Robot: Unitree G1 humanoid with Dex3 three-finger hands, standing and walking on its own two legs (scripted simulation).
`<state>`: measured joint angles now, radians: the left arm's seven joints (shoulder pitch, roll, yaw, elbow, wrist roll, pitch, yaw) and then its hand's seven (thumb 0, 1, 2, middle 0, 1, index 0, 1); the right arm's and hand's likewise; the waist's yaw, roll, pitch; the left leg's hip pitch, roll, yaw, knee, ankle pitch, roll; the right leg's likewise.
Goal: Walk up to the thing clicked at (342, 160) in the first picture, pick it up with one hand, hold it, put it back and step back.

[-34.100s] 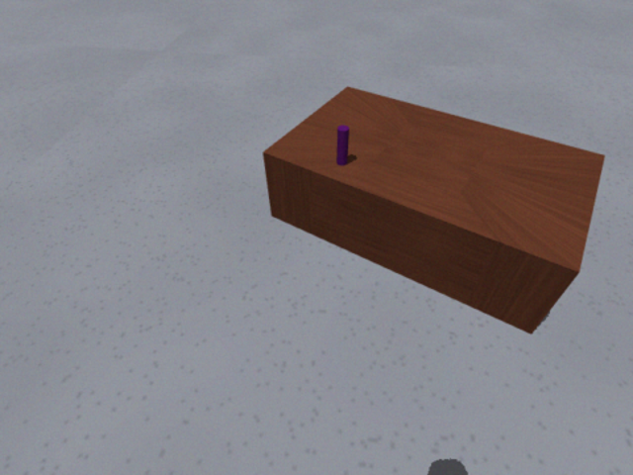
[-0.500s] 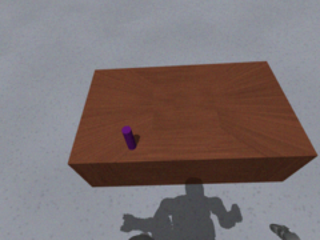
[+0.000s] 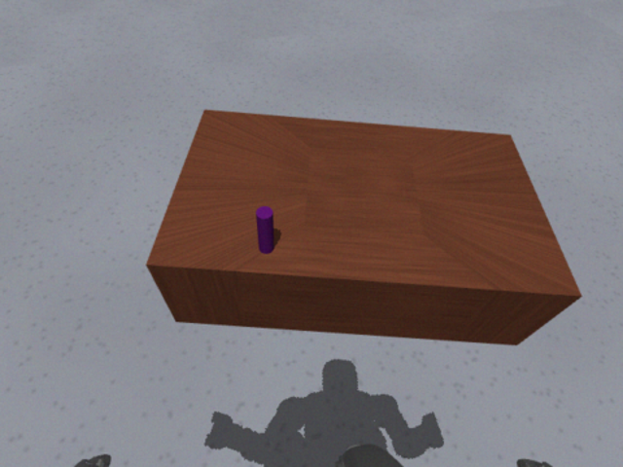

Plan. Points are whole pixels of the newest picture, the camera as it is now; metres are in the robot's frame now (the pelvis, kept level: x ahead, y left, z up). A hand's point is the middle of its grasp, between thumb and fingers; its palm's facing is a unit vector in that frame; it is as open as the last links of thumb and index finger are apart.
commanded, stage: step back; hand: left
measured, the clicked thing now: (265, 231) +0.72 +0.11 -0.33
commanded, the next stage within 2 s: none
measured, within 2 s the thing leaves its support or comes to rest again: neither
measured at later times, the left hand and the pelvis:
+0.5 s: hand out of the picture -0.06 +0.24 -0.13, palm faces -0.05 -0.90 -0.43, open 7.4 cm; pelvis -0.17 -0.03 +0.00, yaw -2 degrees
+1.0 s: hand out of the picture -0.26 +0.21 -0.17, palm faces -0.08 -0.92 -0.38, open 7.4 cm; pelvis -0.35 -0.06 -0.02, yaw -5 degrees
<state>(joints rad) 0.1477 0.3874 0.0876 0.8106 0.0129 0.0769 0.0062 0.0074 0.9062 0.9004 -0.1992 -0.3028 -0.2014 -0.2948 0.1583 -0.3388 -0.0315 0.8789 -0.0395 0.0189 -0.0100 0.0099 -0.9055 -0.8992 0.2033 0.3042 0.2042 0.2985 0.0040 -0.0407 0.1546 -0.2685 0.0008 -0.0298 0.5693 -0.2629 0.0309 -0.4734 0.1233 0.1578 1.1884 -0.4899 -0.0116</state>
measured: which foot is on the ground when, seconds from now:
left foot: down 0.00-0.30, up 0.32-0.58, down 0.60-1.00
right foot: up 0.00-0.22, down 0.24-0.62, up 0.64-0.96, down 0.98-1.00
